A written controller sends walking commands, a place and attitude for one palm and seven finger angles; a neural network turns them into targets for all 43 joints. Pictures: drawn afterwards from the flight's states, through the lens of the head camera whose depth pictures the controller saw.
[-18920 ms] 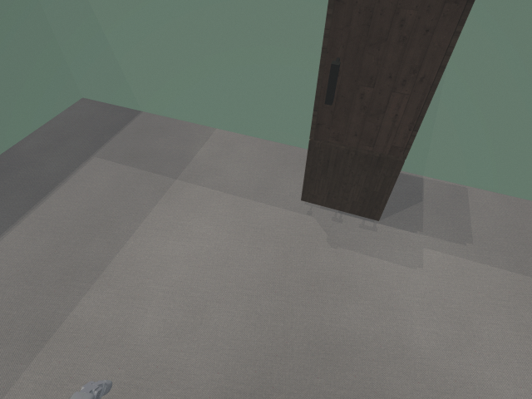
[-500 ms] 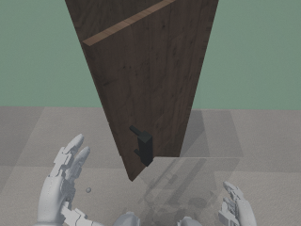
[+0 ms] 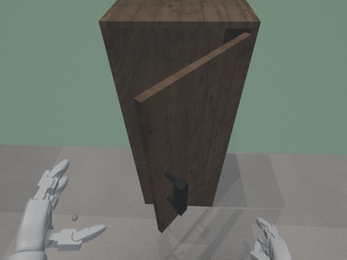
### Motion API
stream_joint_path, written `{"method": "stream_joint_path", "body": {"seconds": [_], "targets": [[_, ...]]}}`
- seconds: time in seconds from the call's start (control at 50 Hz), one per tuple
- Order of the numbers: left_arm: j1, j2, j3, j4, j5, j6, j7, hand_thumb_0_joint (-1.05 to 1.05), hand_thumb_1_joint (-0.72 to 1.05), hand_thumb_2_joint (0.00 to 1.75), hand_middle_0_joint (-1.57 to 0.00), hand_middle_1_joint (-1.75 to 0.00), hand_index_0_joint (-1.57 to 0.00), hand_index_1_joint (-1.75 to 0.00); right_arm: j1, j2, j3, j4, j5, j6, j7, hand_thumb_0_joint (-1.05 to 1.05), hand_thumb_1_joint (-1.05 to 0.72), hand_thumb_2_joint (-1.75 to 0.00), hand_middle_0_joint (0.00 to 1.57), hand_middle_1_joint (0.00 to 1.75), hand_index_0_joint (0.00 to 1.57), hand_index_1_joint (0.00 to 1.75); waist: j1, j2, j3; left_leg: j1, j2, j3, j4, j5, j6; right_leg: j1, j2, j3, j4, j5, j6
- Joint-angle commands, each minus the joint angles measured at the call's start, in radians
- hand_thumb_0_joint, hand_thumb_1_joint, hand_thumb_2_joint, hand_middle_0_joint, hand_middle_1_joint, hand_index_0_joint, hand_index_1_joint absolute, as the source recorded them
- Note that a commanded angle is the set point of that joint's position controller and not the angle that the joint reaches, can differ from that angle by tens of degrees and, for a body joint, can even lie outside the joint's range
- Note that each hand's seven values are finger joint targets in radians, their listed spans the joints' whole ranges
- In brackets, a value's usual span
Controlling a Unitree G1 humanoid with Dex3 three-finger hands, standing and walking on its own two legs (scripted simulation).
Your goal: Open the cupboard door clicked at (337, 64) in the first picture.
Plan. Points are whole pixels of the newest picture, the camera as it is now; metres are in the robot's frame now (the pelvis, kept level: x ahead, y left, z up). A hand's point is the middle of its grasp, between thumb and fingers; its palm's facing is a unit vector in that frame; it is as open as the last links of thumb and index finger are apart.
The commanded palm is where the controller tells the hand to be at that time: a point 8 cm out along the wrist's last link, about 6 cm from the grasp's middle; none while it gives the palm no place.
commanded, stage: draw the hand back to the body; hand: left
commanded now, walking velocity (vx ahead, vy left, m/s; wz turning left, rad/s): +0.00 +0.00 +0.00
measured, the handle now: (174, 192) +0.31 +0.03 -0.04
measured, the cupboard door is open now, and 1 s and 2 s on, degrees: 51 51 51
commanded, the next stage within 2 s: step back with the hand held close in 0.76 s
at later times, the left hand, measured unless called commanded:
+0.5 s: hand (25, 171) +0.20 +0.25 +0.20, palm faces +0.48 -0.79 -0.39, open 8.0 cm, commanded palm +0.15 +0.29 +0.20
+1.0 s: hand (38, 175) +0.20 +0.24 +0.19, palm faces +0.43 -0.79 -0.44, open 7.4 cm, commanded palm +0.14 +0.28 +0.21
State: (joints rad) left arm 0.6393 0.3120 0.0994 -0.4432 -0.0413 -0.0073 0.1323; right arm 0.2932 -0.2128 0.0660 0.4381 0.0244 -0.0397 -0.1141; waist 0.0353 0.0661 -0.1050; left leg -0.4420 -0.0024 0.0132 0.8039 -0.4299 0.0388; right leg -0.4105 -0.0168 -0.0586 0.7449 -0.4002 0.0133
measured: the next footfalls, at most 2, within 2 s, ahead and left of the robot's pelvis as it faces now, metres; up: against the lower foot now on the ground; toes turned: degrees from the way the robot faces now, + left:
right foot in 1.96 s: -0.12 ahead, -0.12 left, +0.00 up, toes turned +12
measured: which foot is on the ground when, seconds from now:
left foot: down 0.00-1.00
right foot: down 0.00-1.00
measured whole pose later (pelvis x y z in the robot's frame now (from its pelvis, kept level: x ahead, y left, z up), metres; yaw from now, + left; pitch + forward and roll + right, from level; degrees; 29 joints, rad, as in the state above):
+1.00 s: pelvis +0.00 -0.02 +0.03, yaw -1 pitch -2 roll -1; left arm 0.46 0.35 0.38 -0.37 -0.06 -0.12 0.11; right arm 0.16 -0.23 0.02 0.61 0.00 -0.07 -0.07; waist 0.03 0.08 0.02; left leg -0.15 0.03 0.02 0.44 -0.26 0.01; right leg -0.12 0.02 -0.05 0.36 -0.21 -0.01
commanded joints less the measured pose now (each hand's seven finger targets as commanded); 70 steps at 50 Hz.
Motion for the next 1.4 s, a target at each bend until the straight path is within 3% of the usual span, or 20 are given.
{"method": "stream_joint_path", "body": {"seconds": [0.0, 0.08, 0.2, 0.28, 0.36, 0.4, 0.46, 0.54, 0.66, 0.76, 0.84, 0.86, 0.88, 0.92, 0.98, 1.06, 1.12, 1.18, 1.26, 1.38], "targets": [[-0.077, 0.141, 0.141, -0.257, 0.008, -0.069, 0.032, 0.0, 0.27, 0.63, -0.18, -0.3, -0.18, -0.3, -0.116, -0.104, -0.042, -0.126, -0.002, -0.091, -0.011, 0.0, -0.9, -0.9, 0.2, 0.3, 0.2, 0.3, 0.006, 0.044, -0.028, 0.128, 0.033, -0.061, -0.226, 0.322, -0.026, 0.098, 0.002, 0.003, -0.16, 0.208, -0.039], [-0.093, 0.153, 0.19, -0.221, 0.0, -0.07, 0.031, 0.0, 0.41, 0.69, -0.18, -0.3, -0.18, -0.3, -0.143, -0.108, -0.044, -0.091, -0.004, -0.108, -0.002, 0.0, -0.9, -0.9, 0.2, 0.3, 0.2, 0.3, 0.012, -0.022, 0.018, 0.162, 0.036, -0.055, -0.277, 0.366, -0.03, 0.159, 0.007, -0.001, -0.213, 0.252, -0.037], [-0.149, 0.191, 0.282, -0.212, -0.01, -0.091, 0.024, 0.0, 0.62, 0.78, -0.19, -0.3, -0.19, -0.3, -0.171, -0.112, -0.052, -0.047, -0.01, -0.122, 0.011, 0.0, -0.9, -0.9, 0.2, 0.3, 0.2, 0.3, 0.026, -0.02, 0.02, 0.234, 0.038, -0.04, -0.341, 0.426, -0.033, 0.243, 0.01, 0.003, -0.275, 0.309, -0.037], [-0.211, 0.215, 0.331, -0.225, -0.016, -0.108, 0.024, 0.0, 0.76, 0.84, -0.19, -0.3, -0.19, -0.3, -0.192, -0.112, -0.053, -0.022, -0.014, -0.131, 0.018, 0.0, -0.9, -0.9, 0.2, 0.3, 0.2, 0.3, 0.028, 0.034, 0.043, 0.261, 0.036, -0.035, -0.379, 0.433, -0.037, 0.278, 0.009, 0.007, -0.313, 0.32, -0.04], [-0.256, 0.252, 0.398, -0.21, -0.022, -0.119, 0.025, 0.0, 0.9, 0.9, -0.2, -0.3, -0.2, -0.3, -0.206, -0.115, -0.062, 0.002, -0.018, -0.132, 0.018, 0.0, -0.9, -0.9, 0.2, 0.3, 0.2, 0.3, 0.035, 0.017, 0.034, 0.295, 0.033, -0.022, -0.396, 0.454, -0.033, 0.312, 0.012, 0.009, -0.343, 0.357, -0.041], [-0.211, 0.183, 0.347, -0.147, -0.025, -0.113, 0.012, 0.0, 0.9, 0.9, -0.2, -0.3, -0.2, -0.3, -0.202, -0.112, -0.064, 0.012, -0.019, -0.126, 0.025, 0.0, -0.9, -0.9, 0.2, 0.3, 0.2, 0.3, 0.028, 0.002, 0.069, 0.304, 0.036, -0.017, -0.408, 0.461, -0.032, 0.297, 0.012, 0.008, -0.354, 0.359, -0.034], [-0.2, 0.147, 0.312, -0.101, -0.029, -0.109, -0.003, 0.0, 0.9, 0.9, -0.2, -0.3, -0.2, -0.3, -0.212, -0.121, -0.074, 0.014, -0.018, -0.113, 0.033, 0.0, -0.9, -0.9, 0.2, 0.3, 0.2, 0.3, 0.027, -0.04, 0.098, 0.3, 0.035, -0.012, -0.428, 0.422, -0.025, 0.307, 0.012, 0.008, -0.378, 0.342, -0.033], [-0.248, 0.204, 0.351, -0.175, -0.024, -0.122, 0.0, 0.0, 0.9, 0.9, -0.2, -0.3, -0.2, -0.3, -0.225, -0.121, -0.08, 0.011, -0.025, -0.109, 0.03, 0.0, -0.9, -0.9, 0.2, 0.3, 0.2, 0.3, 0.034, -0.02, 0.022, 0.336, 0.024, -0.004, -0.432, 0.406, -0.016, 0.342, 0.01, 0.021, -0.387, 0.353, -0.03], [-0.26, 0.245, 0.379, -0.223, -0.018, -0.134, 0.013, 0.0, 0.9, 0.9, -0.2, -0.3, -0.2, -0.3, -0.241, -0.111, -0.074, 0.025, -0.028, -0.129, 0.019, 0.0, -0.9, -0.9, 0.2, 0.3, 0.2, 0.3, 0.038, 0.031, 0.016, 0.354, 0.013, 0.0, -0.43, 0.403, -0.016, 0.355, 0.008, 0.03, -0.408, 0.364, -0.035], [-0.245, 0.198, 0.345, -0.153, -0.021, -0.129, 0.006, 0.0, 0.9, 0.9, -0.2, -0.3, -0.2, -0.3, -0.24, -0.111, -0.078, 0.039, -0.025, -0.132, 0.021, 0.0, -0.9, -0.9, 0.2, 0.3, 0.2, 0.3, 0.031, 0.001, 0.095, 0.344, 0.016, 0.006, -0.441, 0.381, -0.016, 0.322, 0.013, 0.029, -0.434, 0.338, -0.031], [-0.237, 0.196, 0.349, -0.134, -0.024, -0.135, 0.0, 0.0, 0.9, 0.9, -0.2, -0.3, -0.2, -0.3, -0.237, -0.113, -0.084, 0.044, -0.027, -0.127, 0.025, 0.0, -0.9, -0.9, 0.2, 0.3, 0.2, 0.3, 0.033, -0.04, 0.072, 0.362, 0.018, 0.011, -0.445, 0.387, -0.011, 0.328, 0.013, 0.031, -0.434, 0.347, -0.025], [-0.288, 0.221, 0.364, -0.127, -0.025, -0.133, 0.002, 0.0, 0.9, 0.9, -0.2, -0.3, -0.2, -0.3, -0.244, -0.115, -0.084, 0.048, -0.024, -0.124, 0.022, 0.0, -0.9, -0.9, 0.2, 0.3, 0.2, 0.3, 0.031, -0.039, 0.076, 0.358, 0.017, 0.012, -0.446, 0.382, -0.01, 0.33, 0.012, 0.034, -0.438, 0.342, -0.026], [-0.357, 0.322, 0.467, -0.167, -0.015, -0.166, 0.005, 0.0, 0.9, 0.9, -0.2, -0.3, -0.2, -0.3, -0.232, -0.141, -0.086, 0.009, -0.017, -0.1, 0.023, 0.0, -0.9, -0.9, 0.2, 0.3, 0.2, 0.3, -0.016, -0.073, 0.142, 0.286, 0.034, -0.019, -0.405, 0.325, 0.002, 0.225, -0.035, 0.122, -0.486, 0.383, -0.023], [-0.237, 0.246, 0.404, -0.087, -0.011, -0.168, -0.008, 0.0, 0.9, 0.9, -0.2, -0.3, -0.2, -0.3, -0.236, -0.131, -0.092, 0.024, -0.025, -0.072, 0.027, 0.0, -0.9, -0.9, 0.2, 0.3, 0.2, 0.3, -0.02, -0.12, 0.108, 0.306, 0.029, -0.014, -0.372, 0.328, 0.0, 0.214, -0.064, 0.128, -0.493, 0.42, -0.026], [-0.191, 0.232, 0.385, -0.146, -0.009, -0.183, -0.008, 0.0, 0.9, 0.9, -0.2, -0.3, -0.2, -0.3, -0.237, -0.135, -0.096, 0.004, -0.025, -0.049, 0.028, 0.0, -0.9, -0.9, 0.2, 0.3, 0.2, 0.3, -0.023, -0.03, 0.029, 0.305, 0.037, -0.01, -0.376, 0.42, -0.007, 0.256, -0.07, 0.101, -0.433, 0.509, -0.026], [-0.115, 0.278, 0.43, -0.242, -0.012, -0.19, 0.008, 0.0, 0.9, 0.9, -0.2, -0.3, -0.2, -0.3, -0.234, -0.139, -0.106, -0.025, -0.024, -0.026, 0.022, 0.0, -0.9, -0.9, 0.2, 0.3, 0.2, 0.3, -0.017, 0.008, -0.095, 0.315, 0.053, -0.017, -0.376, 0.599, -0.012, 0.328, -0.049, 0.067, -0.348, 0.627, -0.019], [-0.072, 0.293, 0.459, -0.272, -0.017, -0.191, 0.016, 0.0, 0.9, 0.9, -0.2, -0.3, -0.2, -0.3, -0.227, -0.134, -0.115, -0.046, -0.019, -0.007, 0.021, 0.0, -0.9, -0.9, 0.2, 0.3, 0.2, 0.3, -0.02, -0.033, -0.127, 0.29, 0.062, -0.017, -0.36, 0.639, -0.017, 0.342, -0.045, 0.069, -0.309, 0.684, -0.017], [-0.047, 0.298, 0.477, -0.255, -0.021, -0.192, 0.023, 0.0, 0.9, 0.9, -0.2, -0.3, -0.2, -0.3, -0.229, -0.127, -0.12, -0.052, -0.013, 0.006, 0.017, 0.0, -0.9, -0.9, 0.2, 0.3, 0.2, 0.3, -0.023, -0.051, -0.1, 0.246, 0.068, -0.024, -0.366, 0.598, -0.019, 0.325, -0.046, 0.075, -0.3, 0.651, -0.016], [-0.047, 0.284, 0.467, -0.235, -0.017, -0.197, 0.024, 0.0, 0.9, 0.9, -0.2, -0.3, -0.2, -0.3, -0.234, -0.142, -0.124, -0.052, -0.016, 0.006, 0.014, 0.0, -0.9, -0.9, 0.2, 0.3, 0.2, 0.3, -0.022, 0.011, -0.044, 0.172, 0.087, -0.052, -0.418, 0.495, -0.009, 0.292, -0.017, 0.064, -0.29, 0.494, -0.005], [-0.084, 0.259, 0.445, -0.231, 0.007, -0.216, 0.027, 0.0, 0.9, 0.9, -0.2, -0.3, -0.2, -0.3, -0.221, -0.155, -0.119, -0.058, -0.015, -0.015, 0.016, 0.0, -0.9, -0.9, 0.2, 0.3, 0.2, 0.3, -0.026, 0.026, 0.036, -0.132, 0.125, -0.104, -0.524, 0.024, 0.038, 0.404, 0.012, 0.079, -0.21, 0.309, 0.003]]}}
